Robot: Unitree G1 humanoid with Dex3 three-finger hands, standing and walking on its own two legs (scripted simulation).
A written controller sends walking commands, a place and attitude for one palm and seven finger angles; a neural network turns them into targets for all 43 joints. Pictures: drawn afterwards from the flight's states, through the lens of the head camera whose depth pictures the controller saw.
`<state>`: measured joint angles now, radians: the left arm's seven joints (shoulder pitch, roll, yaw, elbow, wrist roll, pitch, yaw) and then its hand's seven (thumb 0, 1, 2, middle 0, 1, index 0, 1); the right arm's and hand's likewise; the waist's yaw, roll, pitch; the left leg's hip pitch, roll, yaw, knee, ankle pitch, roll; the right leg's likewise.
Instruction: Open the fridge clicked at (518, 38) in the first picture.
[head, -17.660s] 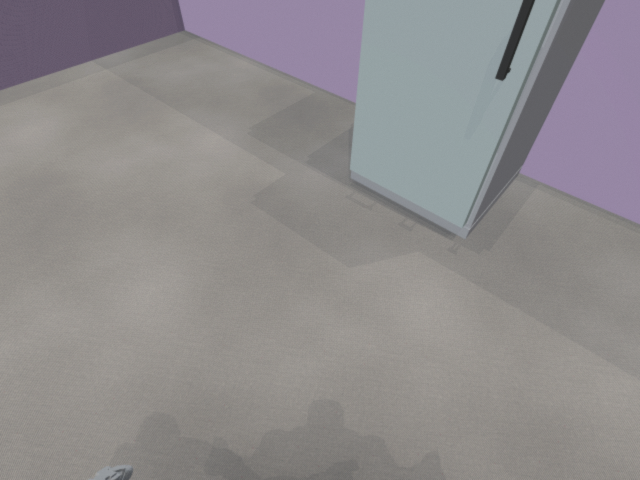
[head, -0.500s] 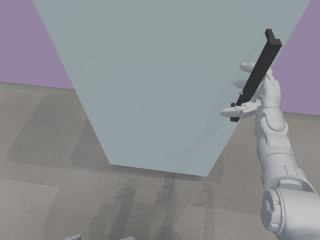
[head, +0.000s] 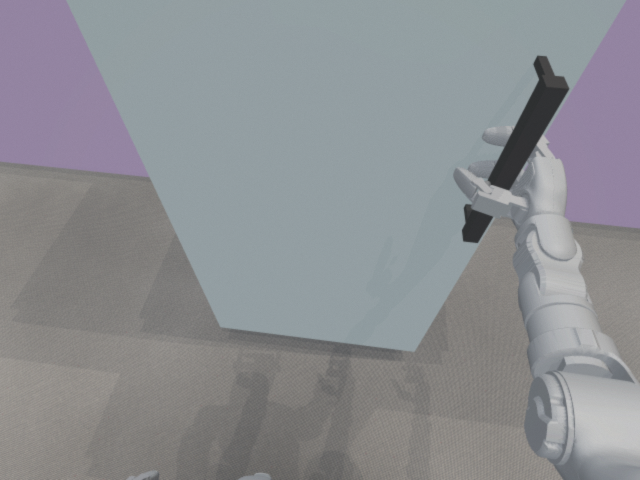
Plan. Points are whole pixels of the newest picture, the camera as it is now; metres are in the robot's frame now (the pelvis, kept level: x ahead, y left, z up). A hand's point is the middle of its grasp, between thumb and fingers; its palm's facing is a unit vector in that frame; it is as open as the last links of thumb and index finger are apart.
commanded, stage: grip the handle and tug to test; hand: right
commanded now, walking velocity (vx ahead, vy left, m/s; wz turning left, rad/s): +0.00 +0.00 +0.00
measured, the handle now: (500, 163) +0.51 -0.17 +0.12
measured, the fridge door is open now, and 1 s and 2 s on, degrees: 0 1 25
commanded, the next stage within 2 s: pull the door a little, standing still in 0.90 s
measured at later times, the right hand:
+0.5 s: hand (487, 184) +0.47 -0.14 +0.13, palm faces +0.02 +1.00 -0.01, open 5.4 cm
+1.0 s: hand (486, 191) +0.45 -0.14 +0.13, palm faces +0.02 +1.00 +0.00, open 5.6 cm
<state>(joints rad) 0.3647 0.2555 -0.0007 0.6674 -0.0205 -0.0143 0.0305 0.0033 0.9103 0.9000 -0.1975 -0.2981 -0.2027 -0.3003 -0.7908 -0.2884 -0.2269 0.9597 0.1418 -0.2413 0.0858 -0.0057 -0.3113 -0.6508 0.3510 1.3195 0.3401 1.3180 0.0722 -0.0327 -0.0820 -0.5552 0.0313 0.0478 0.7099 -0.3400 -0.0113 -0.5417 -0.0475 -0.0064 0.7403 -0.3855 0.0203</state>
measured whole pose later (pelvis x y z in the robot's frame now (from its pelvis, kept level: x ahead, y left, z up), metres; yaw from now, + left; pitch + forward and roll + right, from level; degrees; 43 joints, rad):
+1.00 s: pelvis +0.03 -0.01 +0.01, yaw +2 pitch +10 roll +1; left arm 0.37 0.24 0.01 0.62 -0.03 -0.01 0.02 0.00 0.91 0.90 -0.20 -0.30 -0.20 -0.30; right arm -0.52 -0.23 -0.21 0.59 0.16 -0.13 0.05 0.01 -0.78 -0.80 0.32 1.40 0.31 1.40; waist 0.05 -0.05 -0.10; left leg -0.47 0.02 0.02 0.64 -0.34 -0.02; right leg -0.44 -0.06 -0.04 0.68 -0.40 0.01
